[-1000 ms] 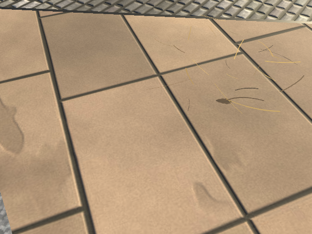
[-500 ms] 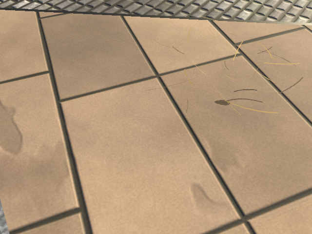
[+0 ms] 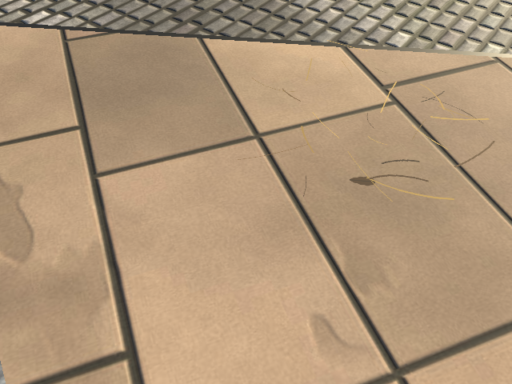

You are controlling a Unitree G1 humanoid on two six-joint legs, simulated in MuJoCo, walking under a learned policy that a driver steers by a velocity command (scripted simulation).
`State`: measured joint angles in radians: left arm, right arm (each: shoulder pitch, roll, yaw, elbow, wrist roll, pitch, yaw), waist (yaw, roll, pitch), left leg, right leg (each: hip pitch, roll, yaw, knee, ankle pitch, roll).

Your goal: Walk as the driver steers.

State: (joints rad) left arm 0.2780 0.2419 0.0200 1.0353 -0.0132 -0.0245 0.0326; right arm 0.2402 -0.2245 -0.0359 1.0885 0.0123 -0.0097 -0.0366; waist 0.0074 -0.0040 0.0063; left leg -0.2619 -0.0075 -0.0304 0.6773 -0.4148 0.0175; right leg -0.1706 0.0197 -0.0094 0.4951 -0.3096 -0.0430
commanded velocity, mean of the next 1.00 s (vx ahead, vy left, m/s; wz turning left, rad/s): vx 0.43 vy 0.00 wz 0.00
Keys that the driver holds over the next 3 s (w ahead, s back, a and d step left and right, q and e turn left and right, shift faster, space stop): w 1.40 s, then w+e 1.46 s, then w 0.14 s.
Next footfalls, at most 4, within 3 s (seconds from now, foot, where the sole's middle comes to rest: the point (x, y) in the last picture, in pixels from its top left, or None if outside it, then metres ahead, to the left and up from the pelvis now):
0.62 right None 0.45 -0.09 -0.77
1.18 left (218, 309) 0.76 0.14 -0.77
1.74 right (298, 230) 1.05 -0.10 -0.77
2.22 left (264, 161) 1.38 0.01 -0.77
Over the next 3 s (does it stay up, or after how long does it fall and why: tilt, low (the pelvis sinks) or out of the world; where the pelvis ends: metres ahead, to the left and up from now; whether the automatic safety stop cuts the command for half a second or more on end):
stays up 1.49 -0.30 0.01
